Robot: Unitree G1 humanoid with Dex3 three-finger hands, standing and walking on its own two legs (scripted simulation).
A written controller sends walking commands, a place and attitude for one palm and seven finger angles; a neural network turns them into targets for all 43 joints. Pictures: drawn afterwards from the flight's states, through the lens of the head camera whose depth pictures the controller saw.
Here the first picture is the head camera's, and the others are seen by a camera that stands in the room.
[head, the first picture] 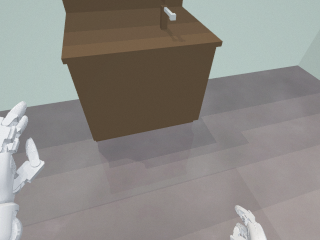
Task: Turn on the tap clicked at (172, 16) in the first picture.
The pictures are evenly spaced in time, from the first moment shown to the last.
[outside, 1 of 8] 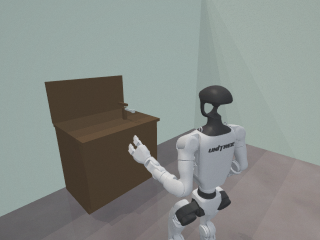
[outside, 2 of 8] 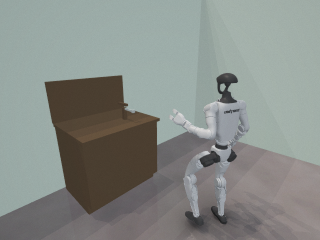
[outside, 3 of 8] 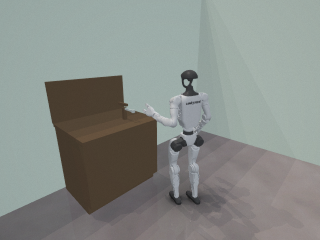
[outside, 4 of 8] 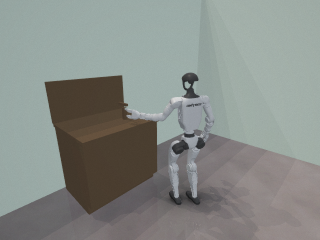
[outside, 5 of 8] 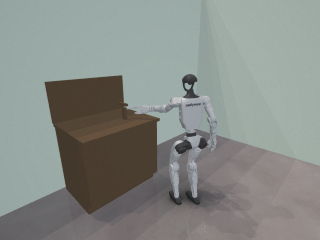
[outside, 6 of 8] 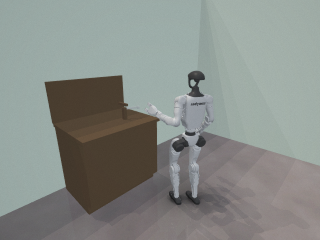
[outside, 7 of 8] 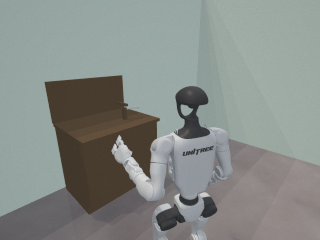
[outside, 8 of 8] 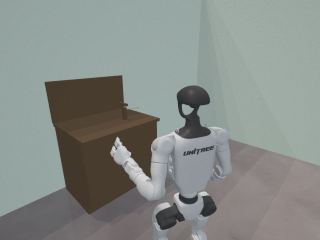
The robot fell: no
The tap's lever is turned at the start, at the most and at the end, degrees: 0 63 63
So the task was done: yes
